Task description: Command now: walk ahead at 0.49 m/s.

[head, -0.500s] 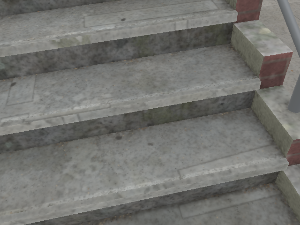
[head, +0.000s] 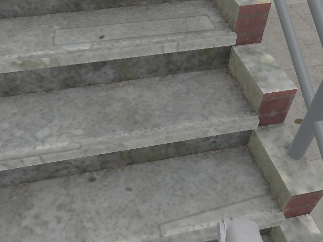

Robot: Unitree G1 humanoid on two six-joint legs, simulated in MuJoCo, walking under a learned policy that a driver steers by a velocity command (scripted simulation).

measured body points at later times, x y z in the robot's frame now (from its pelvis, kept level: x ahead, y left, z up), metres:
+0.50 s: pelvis +0.24 -0.08 +0.16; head +0.25 -0.10 +0.61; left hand +0.18 +0.16 +0.02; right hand +0.41 -0.26 +0.03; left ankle +0.26 +0.09 -0.20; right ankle +0.26 -0.16 -0.56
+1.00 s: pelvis +0.41 +0.03 +0.25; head +0.42 +0.02 +0.70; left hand +0.41 +0.34 +0.16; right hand +0.64 -0.12 +0.13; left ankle +0.46 +0.15 -0.40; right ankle +0.36 -0.17 -0.28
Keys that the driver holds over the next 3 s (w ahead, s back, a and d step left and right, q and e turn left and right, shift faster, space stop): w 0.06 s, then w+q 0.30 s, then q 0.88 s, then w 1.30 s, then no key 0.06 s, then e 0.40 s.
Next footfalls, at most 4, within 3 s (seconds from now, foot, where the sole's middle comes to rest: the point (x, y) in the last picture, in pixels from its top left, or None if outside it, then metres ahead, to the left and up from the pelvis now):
0.16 right None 0.30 -0.16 -0.60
0.86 left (116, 218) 0.50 0.17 -0.44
1.44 right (190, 196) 0.57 -0.07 -0.44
1.92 left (68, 125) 0.75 0.34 -0.28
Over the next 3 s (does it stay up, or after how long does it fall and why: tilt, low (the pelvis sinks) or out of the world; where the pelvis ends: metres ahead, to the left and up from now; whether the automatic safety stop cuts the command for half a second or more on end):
stays up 1.10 0.53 0.67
